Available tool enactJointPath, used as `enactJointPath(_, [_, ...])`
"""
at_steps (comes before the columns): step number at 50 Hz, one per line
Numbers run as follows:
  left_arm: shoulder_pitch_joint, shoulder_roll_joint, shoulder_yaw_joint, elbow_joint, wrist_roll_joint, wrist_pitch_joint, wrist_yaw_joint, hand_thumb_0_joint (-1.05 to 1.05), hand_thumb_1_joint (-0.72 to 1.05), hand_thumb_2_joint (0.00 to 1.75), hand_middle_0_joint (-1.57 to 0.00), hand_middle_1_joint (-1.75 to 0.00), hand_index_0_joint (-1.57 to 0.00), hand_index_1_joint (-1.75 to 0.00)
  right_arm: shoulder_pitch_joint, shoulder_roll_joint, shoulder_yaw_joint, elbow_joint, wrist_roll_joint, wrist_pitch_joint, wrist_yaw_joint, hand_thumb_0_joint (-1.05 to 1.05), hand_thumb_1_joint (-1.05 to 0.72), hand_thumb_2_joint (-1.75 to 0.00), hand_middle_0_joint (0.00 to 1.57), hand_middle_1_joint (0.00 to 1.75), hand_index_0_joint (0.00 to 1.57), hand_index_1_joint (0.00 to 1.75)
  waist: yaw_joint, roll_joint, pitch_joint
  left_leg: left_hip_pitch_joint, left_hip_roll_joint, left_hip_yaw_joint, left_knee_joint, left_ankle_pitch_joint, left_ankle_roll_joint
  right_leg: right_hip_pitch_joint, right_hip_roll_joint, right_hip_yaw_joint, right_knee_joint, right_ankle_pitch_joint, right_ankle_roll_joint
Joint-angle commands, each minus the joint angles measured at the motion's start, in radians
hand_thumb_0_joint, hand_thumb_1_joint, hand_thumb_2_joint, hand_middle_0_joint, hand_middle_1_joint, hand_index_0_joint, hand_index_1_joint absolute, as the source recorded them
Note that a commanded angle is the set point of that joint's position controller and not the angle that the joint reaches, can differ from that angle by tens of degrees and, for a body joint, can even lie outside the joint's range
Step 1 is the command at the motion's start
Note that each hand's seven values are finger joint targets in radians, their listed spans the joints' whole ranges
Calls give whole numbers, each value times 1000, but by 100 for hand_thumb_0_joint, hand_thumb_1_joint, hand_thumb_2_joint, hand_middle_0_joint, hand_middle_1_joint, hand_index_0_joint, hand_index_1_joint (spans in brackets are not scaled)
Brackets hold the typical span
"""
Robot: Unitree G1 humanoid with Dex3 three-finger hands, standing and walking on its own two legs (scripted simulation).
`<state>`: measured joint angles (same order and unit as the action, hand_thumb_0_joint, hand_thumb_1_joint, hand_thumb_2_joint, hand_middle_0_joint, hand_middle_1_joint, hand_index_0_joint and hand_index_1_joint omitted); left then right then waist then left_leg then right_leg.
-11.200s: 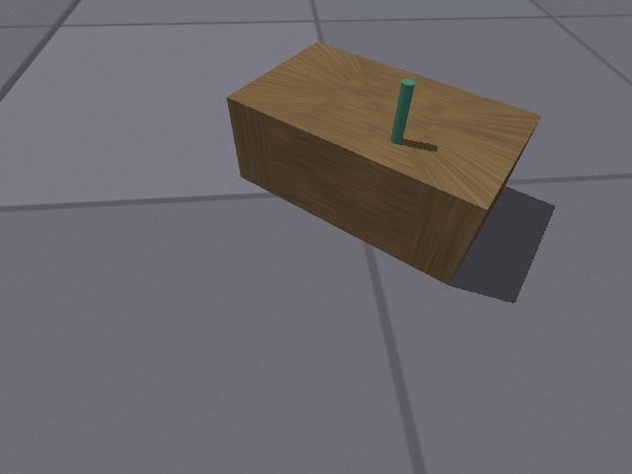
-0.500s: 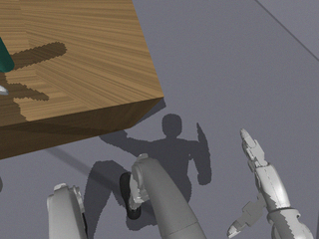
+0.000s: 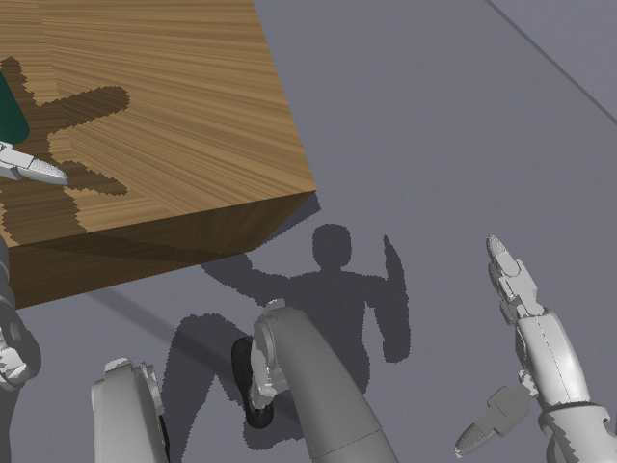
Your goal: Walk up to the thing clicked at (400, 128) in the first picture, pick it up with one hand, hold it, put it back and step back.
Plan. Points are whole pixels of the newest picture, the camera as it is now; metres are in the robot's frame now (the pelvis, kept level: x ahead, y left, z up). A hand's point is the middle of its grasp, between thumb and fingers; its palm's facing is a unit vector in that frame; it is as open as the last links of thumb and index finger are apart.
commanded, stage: close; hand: left
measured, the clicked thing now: out of the picture +0.58 +0.19 -0.03
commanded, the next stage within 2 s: settle in 0.70 s
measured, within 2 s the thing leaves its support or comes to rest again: leaves its support in 1.10 s
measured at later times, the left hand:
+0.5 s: hand out of the picture +0.58 +0.18 -0.06, palm faces +0.14 -0.99 +0.00, open 14.7 cm
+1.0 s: hand (4, 89) +0.58 +0.17 -0.05, palm faces +0.13 -0.99 -0.01, open 5.6 cm
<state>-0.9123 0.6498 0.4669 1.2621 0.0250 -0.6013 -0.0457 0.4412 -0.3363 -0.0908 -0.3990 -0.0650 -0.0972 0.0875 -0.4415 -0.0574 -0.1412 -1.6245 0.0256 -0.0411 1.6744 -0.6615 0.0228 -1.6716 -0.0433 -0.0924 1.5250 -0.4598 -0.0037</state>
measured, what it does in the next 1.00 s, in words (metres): stands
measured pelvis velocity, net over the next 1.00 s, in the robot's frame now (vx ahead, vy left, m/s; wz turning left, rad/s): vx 0.00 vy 0.00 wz -0.01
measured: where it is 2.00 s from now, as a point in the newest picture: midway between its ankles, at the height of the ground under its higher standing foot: (209, 433)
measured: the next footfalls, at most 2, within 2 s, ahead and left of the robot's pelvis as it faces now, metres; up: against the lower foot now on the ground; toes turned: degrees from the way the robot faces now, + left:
none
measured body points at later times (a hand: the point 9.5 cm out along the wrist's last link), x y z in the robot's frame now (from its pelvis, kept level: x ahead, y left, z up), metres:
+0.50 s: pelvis +0.00 +0.00 -0.01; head +0.24 +0.09 +0.37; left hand +0.57 +0.23 -0.06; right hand +0.18 -0.25 +0.11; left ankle +0.04 +0.10 -0.52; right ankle +0.11 -0.13 -0.52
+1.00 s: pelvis +0.00 +0.00 +0.00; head +0.23 +0.08 +0.37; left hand +0.57 +0.22 -0.05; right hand +0.18 -0.25 +0.13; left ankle +0.04 +0.10 -0.52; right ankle +0.11 -0.13 -0.52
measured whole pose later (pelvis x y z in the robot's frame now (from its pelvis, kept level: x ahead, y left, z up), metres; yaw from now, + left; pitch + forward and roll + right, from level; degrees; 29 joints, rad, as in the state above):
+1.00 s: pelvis +0.00 +0.00 +0.00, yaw -1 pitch +35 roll -5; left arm -0.98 0.72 0.46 1.29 0.07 -0.59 0.01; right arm 0.44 -0.37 -0.11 -0.50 -0.05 -0.07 0.11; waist -0.49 -0.07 -0.12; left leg -1.64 0.03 -0.04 1.68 -0.66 0.03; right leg -1.69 -0.03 -0.09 1.52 -0.45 0.00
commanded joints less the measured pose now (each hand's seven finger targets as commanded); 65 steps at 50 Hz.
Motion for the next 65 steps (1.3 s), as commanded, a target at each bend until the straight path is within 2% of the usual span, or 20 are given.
enactJointPath(1, [-373, 181, -3, -224, 14, -79, 29, 0, -61, 1, -10, -6, -11, -6, 95, -184, -175, -134, 7, -36, -25, 0, 51, -5, 5, 5, 5, 5, 15, 451, -614, 458, -24, -41, -230, 359, -36, 400, 60, 34, -104, 218, -42])
enactJointPath(3, [-382, 121, -35, -204, 14, -81, 30, 0, -61, 0, -14, -4, -13, -5, 75, -163, -141, -155, 4, -35, -16, 0, 52, -6, 5, 5, 5, 5, 17, 453, -627, 480, -22, -47, -221, 406, -40, 387, 62, 28, -97, 239, -45])
enactJointPath(7, [-377, 228, 11, -230, 35, -90, 63, 0, -61, 8, -36, -23, -37, -23, 70, -197, -165, -182, 5, -26, -18, 0, 52, -5, 5, 5, 5, 5, 24, 444, -638, 445, -22, -44, -219, 395, -37, 418, 62, 35, -89, 246, -43])
enactJointPath(11, [-412, 219, 5, -212, 33, -93, 68, 0, -59, 11, -43, -28, -43, -28, 91, -185, -163, -160, 6, -13, -16, 0, 52, -5, 5, 5, 5, 5, -2, 456, -614, 444, -19, -48, -219, 376, -38, 393, 63, 32, -92, 228, -41])
enactJointPath(12, [-373, 163, -28, -126, 35, -82, 60, 0, -58, 13, -45, -31, -45, -30, 66, -184, -157, -172, 8, -14, -14, 0, 52, -5, 5, 5, 5, 5, -11, 428, -579, 423, -18, -50, -224, 348, -37, 383, 63, 32, -98, 208, -40])
enactJointPath(14, [-412, 229, -6, -183, 39, -86, 62, 0, -58, 15, -49, -35, -50, -34, 67, -197, -163, -190, 6, -13, -17, 0, 51, -5, 5, 5, 5, 5, -13, 449, -618, 428, -18, -46, -222, 342, -35, 405, 62, 37, -100, 212, -38])
enactJointPath(17, [-450, 235, -5, -199, 34, -82, 51, 0, -54, 19, -53, -39, -54, -38, 102, -188, -154, -191, 7, -7, -14, 0, 51, -5, 5, 5, 5, 5, -27, 489, -643, 465, -15, -45, -210, 401, -39, 403, 62, 37, -93, 252, -39])
enactJointPath(18, [-410, 198, -22, -114, 33, -69, 44, 0, -52, 22, -55, -41, -56, -40, 77, -192, -151, -203, 13, -9, -14, 0, 51, -5, 5, 5, 5, 5, -24, 463, -601, 455, -14, -54, -218, 393, -41, 378, 63, 32, -91, 240, -40])
enactJointPath(22, [-448, 260, -2, -142, 40, -72, 43, 0, -49, 32, -66, -52, -67, -52, 66, -203, -153, -219, 12, -11, -15, 0, 51, -5, 5, 5, 5, 5, -32, 464, -603, 424, -15, -49, -208, 368, -36, 387, 61, 36, -93, 235, -38])
enactJointPath(24, [-484, 277, 7, -199, 34, -72, 39, 0, -43, 38, -73, -59, -74, -59, 77, -199, -154, -244, 14, -11, -12, 0, 51, -5, 5, 5, 5, 5, -25, 492, -664, 460, -16, -43, -206, 374, -35, 423, 60, 46, -94, 241, -36])
enactJointPath(30, [-442, 235, -14, -174, 35, -41, 29, 0, -30, 55, -95, -80, -96, -80, 80, -208, -170, -227, 15, -7, -13, 0, 50, -5, 5, 5, 5, 5, -24, 506, -644, 505, -10, -49, -225, 419, -43, 404, 64, 35, -107, 252, -40])
enactJointPath(40, [-418, 238, -11, -99, 43, -66, 57, 0, 7, 88, -128, -115, -129, -114, 63, -195, -158, -223, 20, -17, -15, 0, 51, -5, 5, 5, 5, 5, -37, 419, -551, 369, -18, -37, -223, 300, -26, 424, 61, 49, -121, 200, -30])
enactJointPath(46, [-457, 268, -2, -183, 44, -67, 55, 0, 38, 113, -135, -130, -135, -131, 81, -223, -199, -277, 27, -20, -13, 0, 51, -5, 5, 5, 5, 5, -37, 470, -666, 470, -18, -41, -229, 361, -32, 452, 62, 46, -119, 244, -34])
enactJointPath(48, [-447, 239, -12, -161, 43, -53, 56, 0, 44, 123, -139, -136, -138, -138, 97, -211, -189, -252, 25, -13, -12, 0, 52, -5, 5, 5, 5, 5, -37, 486, -638, 490, -16, -47, -244, 369, -40, 435, 63, 36, -126, 240, -37])
enactJointPath(51, [-493, 265, -2, -281, 34, -49, 44, 0, 54, 126, -141, -139, -141, -141, 130, -173, -145, -218, 21, -8, -8, 0, 53, -5, 5, 5, 5, 5, -17, 546, -681, 545, -16, -35, -241, 413, -43, 449, 62, 44, -129, 255, -37])
enactJointPath(53, [-489, 255, -6, -302, 27, -34, 38, 0, 54, 128, -143, -141, -142, -143, 110, -179, -150, -225, 20, -7, -9, 0, 53, -5, 5, 5, 5, 5, -8, 567, -700, 607, -10, -38, -244, 473, -48, 437, 66, 39, -130, 274, -42])
enactJointPath(59, [-528, 252, -22, -298, 33, -3, 60, 0, 56, 133, -146, -145, -145, -147, 72, -183, -138, -148, 10, 10, -27, 0, 54, -5, 5, 5, 5, 5, 10, 561, -653, 611, -8, -40, -285, 432, -48, 449, 63, 44, -166, 239, -42])
enactJointPath(61, [-487, 190, -43, -219, 26, 8, 64, 0, 59, 136, -148, -147, -147, -149, 29, -187, -125, -177, 11, 11, -29, 0, 54, -5, 5, 5, 5, 5, 6, 506, -626, 632, 1, -60, -304, 455, -53, 435, 67, 30, -178, 245, -43])
enactJointPath(62, [-525, 222, -29, -267, 26, -1, 70, 0, 60, 136, -149, -148, -147, -150, 37, -183, -128, -156, 12, 13, -32, 0, 55, -5, 5, 5, 5, 5, 11, 503, -632, 622, -1, -52, -306, 442, -48, 455, 69, 33, -183, 244, -41])
enactJointPath(65, [-463, 182, -43, -137, 33, 8, 68, 0, 59, 138, -150, -151, -149, -153, 31, -174, -116, -118, 9, 18, -35, 0, 55, -5, 5, 5, 5, 5, 2, 422, -553, 527, -7, -44, -324, 378, -36, 499, 69, 36, -210, 239, -35])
